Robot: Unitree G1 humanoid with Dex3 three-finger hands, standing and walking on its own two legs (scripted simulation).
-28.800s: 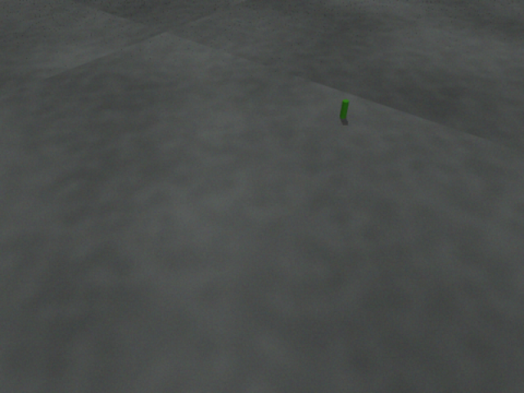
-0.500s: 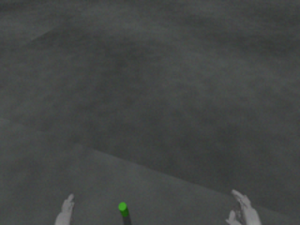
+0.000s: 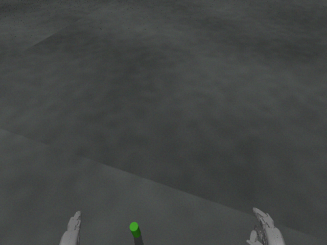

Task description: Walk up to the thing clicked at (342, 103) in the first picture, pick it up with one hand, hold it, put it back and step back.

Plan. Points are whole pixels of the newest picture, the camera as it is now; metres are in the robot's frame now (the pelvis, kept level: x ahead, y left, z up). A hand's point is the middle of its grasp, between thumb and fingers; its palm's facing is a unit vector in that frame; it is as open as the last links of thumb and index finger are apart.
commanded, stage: stand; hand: left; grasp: from the side
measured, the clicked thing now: (135, 230) +0.36 +0.18 -0.66
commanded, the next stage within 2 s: none
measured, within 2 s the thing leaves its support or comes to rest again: neither
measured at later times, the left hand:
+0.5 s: hand out of the picture +0.14 +0.21 -0.10, palm faces -0.01 -0.95 -0.33, open 9.2 cm
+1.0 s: hand out of the picture +0.03 +0.25 -0.11, palm faces +0.01 -0.94 -0.34, open 7.4 cm
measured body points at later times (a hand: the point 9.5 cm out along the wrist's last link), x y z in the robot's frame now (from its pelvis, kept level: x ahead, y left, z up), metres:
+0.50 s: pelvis -0.01 +0.00 +0.01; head +0.01 +0.01 +0.46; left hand +0.14 +0.26 -0.07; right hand +0.14 -0.25 -0.10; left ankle +0.00 +0.13 -0.69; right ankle +0.01 -0.13 -0.69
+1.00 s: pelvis -0.01 +0.00 +0.05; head +0.00 +0.00 +0.50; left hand +0.03 +0.30 -0.09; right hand +0.07 -0.27 -0.09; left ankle +0.00 +0.13 -0.69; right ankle +0.01 -0.13 -0.69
